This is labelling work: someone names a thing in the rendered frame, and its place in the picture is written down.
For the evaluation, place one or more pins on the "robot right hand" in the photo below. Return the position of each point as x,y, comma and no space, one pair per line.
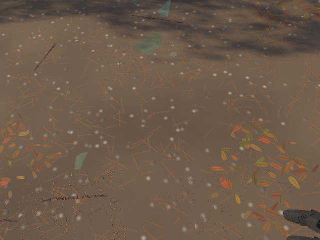
311,219

